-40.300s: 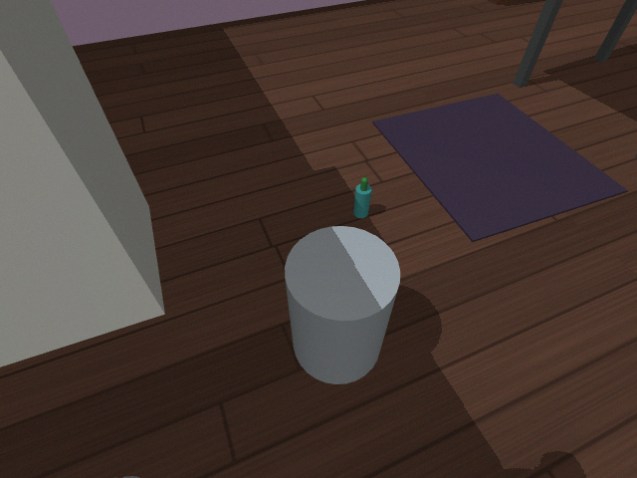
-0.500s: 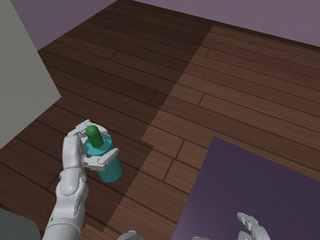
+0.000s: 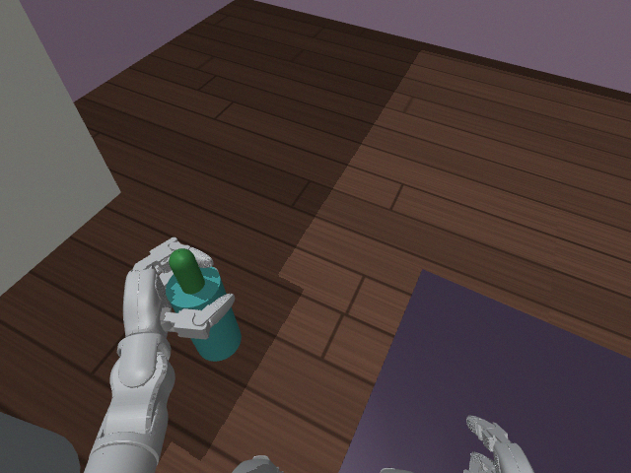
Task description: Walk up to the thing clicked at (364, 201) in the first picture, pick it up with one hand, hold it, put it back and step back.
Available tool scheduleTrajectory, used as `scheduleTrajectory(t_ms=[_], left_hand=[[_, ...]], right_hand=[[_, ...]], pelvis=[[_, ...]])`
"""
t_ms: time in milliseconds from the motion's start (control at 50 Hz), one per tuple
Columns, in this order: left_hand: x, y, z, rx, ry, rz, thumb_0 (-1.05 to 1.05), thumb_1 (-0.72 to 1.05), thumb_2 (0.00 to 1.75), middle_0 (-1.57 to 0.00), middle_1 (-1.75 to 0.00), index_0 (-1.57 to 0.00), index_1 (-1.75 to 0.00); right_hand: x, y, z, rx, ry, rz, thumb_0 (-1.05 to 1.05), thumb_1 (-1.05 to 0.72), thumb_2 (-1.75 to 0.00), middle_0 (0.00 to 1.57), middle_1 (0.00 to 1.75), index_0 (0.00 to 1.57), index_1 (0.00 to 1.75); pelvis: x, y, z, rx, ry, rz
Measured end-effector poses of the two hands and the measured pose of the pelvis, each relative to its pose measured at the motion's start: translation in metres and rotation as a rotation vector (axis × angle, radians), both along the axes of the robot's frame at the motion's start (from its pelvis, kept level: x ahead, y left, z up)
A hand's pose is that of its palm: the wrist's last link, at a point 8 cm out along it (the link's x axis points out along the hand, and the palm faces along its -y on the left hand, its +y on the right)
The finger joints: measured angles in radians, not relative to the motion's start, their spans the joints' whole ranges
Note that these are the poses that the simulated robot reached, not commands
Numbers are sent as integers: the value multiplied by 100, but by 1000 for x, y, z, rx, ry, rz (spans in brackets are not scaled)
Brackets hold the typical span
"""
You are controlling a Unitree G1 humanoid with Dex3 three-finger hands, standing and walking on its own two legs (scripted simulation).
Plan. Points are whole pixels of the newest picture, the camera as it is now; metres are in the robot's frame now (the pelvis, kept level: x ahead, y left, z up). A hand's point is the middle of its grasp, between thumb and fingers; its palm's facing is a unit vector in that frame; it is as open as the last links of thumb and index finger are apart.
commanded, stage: hold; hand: left
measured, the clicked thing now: (201, 303) +0.32 +0.17 +0.00
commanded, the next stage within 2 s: crouch in 0.26 s
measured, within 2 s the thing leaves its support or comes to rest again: neither
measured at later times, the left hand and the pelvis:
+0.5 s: hand (197, 291) +0.33 +0.17 +0.03, palm faces +0.19 -0.98 -0.01, open 8.0 cm; pelvis +0.00 +0.00 +0.00, yaw +0 degrees
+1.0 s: hand (217, 323) +0.38 +0.19 -0.18, palm faces +0.24 -0.97 -0.02, open 8.0 cm; pelvis -0.04 -0.01 -0.15, yaw -3 degrees
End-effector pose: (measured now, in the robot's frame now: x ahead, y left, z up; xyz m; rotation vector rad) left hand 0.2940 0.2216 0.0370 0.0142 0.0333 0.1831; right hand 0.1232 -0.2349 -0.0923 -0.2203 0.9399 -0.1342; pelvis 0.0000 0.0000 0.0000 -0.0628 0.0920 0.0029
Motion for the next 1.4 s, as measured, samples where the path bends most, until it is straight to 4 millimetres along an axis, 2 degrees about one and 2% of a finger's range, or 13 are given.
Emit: scheduleTrajectory(t_ms=[420, 520, 600, 700, 780, 980, 1140, 1280, 1400], left_hand=[[1, -2, 2, 0, -4, -9, 0, -25, 101, -74, -103, -96, -115], [2, 0, -8, -11, 14, 11, 0, -25, 101, -74, -103, -96, -115], [3, 2, -25, -22, 27, 29, 0, -25, 101, -74, -103, -96, -115], [7, 3, -60, -25, 33, 37, 0, -25, 101, -74, -103, -96, -115], [16, 5, -99, -12, 25, 28, 0, -25, 101, -74, -103, -95, -115], [45, 16, -202, 7, -16, 60, 0, -26, 102, -74, -102, -96, -115], [55, 18, -281, 8, -7, 83, 0, -26, 102, -75, -102, -96, -115], [61, 23, -348, 6, 4, 100, 0, -26, 102, -75, -102, -96, -115], [71, 29, -397, 11, 13, 88, 0, -27, 103, -75, -102, -97, -115]], right_hand=[[-7, 0, 0, 1, 6, -7, 1, -93, -91, 20, 30, 20, 30], [-7, 0, -2, 0, 7, -2, 1, -91, -91, 20, 30, 20, 30], [-9, -2, -7, -9, 24, 9, 1, -90, -91, 20, 30, 20, 30], [-18, -9, -25, -31, 72, 23, 0, -89, -91, 20, 30, 20, 30], [-30, -16, -52, -53, 120, 29, 0, -89, -91, 20, 30, 20, 30], [-60, -32, -153, -68, 252, 34, 0, -90, -91, 20, 30, 20, 30], [-81, -38, -231, -46, 329, 40, 0, -92, -91, 20, 30, 20, 30], [-102, -47, -288, -65, 376, 48, 0, -93, -92, 20, 30, 20, 30], [-123, -56, -329, -98, 423, 34, 0, -94, -92, 20, 30, 20, 30]], pelvis=[[-4, 1, 0, 0, -6, -2], [-6, 0, -1, 2, 6, -2], [-9, 0, -7, 2, 35, -2], [-17, -1, -24, -1, 104, -7], [-23, -2, -50, -7, 191, -13], [-37, -8, -142, -20, 385, -36], [-51, -16, -210, -18, 472, -60], [-68, -23, -268, -14, 498, -76], [-78, -23, -313, -14, 493, -90]])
